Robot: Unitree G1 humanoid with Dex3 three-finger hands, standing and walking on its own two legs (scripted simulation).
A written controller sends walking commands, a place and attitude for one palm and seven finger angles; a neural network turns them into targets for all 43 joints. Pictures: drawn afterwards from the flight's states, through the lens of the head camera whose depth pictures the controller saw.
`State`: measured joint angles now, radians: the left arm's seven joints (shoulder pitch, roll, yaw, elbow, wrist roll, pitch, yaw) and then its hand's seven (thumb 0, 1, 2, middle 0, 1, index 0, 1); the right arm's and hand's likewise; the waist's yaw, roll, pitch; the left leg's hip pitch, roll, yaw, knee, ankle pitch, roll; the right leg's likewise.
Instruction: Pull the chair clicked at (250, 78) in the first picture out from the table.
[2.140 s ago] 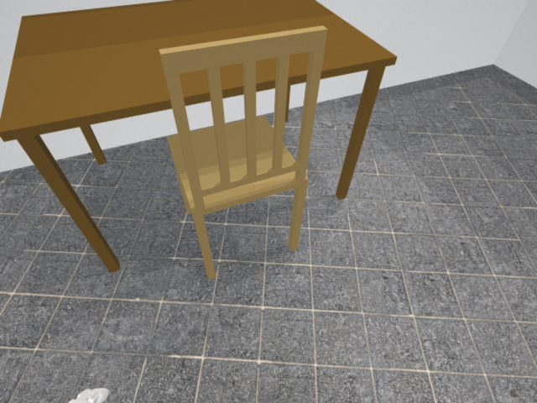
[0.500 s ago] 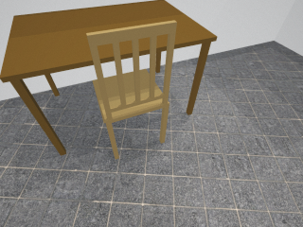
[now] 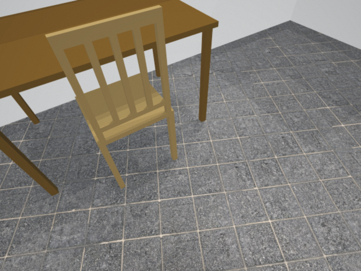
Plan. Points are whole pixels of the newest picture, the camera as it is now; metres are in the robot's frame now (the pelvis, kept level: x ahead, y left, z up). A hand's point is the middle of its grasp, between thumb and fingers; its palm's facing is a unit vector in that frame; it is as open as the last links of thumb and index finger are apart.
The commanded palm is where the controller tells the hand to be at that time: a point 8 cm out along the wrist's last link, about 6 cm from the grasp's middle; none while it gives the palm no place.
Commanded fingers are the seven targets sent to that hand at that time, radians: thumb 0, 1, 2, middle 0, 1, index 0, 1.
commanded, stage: walk to a spot facing it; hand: left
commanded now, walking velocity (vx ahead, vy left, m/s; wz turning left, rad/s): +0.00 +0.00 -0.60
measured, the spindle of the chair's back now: (124, 79) +0.78 +0.30 -0.04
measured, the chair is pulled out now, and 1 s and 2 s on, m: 0.00 0.00 0.00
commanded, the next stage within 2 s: none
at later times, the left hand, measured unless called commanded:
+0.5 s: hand out of the picture +0.06 +0.22 -0.14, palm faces -0.13 -0.96 -0.25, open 7.4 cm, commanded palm none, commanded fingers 0.00 0.90 0.90 -0.20 -0.30 -0.20 -0.30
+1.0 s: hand (142, 259) +0.17 +0.12 -0.14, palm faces -0.58 -0.79 -0.21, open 7.4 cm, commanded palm none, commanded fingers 0.00 0.90 0.90 -0.20 -0.30 -0.20 -0.30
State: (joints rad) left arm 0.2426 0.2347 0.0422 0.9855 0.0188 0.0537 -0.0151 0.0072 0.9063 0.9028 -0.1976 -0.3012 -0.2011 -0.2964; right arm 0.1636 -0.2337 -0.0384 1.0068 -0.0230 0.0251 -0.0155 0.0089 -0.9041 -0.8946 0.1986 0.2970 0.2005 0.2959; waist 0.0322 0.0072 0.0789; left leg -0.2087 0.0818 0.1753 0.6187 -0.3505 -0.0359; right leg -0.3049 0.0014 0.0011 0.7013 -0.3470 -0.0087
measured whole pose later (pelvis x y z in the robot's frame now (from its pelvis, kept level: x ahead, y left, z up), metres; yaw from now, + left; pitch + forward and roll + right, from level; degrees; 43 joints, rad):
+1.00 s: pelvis -0.03 +0.01 +0.01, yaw -35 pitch +0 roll +0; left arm 0.18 0.23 0.07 0.92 0.03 0.05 -0.07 0.01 0.91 0.90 -0.19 -0.30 -0.20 -0.30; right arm 0.37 -0.25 -0.06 0.99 -0.04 -0.01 -0.01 0.01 -0.90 -0.89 0.20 0.30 0.20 0.30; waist -0.04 0.02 0.03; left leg -0.14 0.16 0.26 0.53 -0.37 -0.05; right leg -0.31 -0.05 -0.08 0.62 -0.37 0.02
